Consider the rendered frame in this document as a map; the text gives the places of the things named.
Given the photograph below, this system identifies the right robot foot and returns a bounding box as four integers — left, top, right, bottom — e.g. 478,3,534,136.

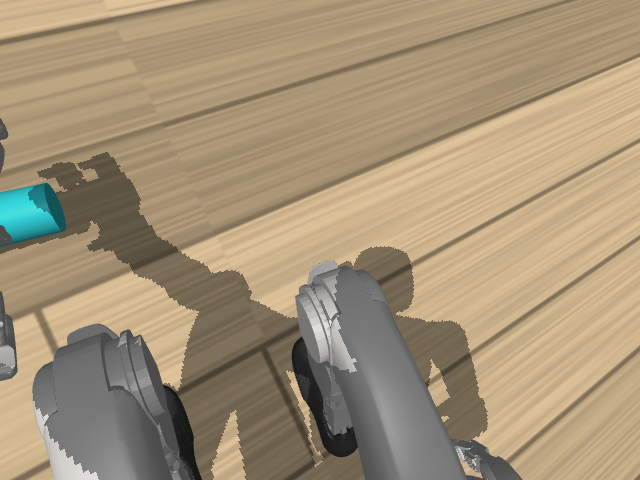
292,337,358,457

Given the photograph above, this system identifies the right robot hand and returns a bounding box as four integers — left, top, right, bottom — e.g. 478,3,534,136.
451,439,523,480

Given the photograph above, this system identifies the bottle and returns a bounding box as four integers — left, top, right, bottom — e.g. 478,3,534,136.
0,183,66,247

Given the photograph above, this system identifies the left robot foot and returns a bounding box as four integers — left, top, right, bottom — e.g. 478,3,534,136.
163,385,202,480

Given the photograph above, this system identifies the left robot arm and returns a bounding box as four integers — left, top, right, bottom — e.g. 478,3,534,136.
0,291,17,381

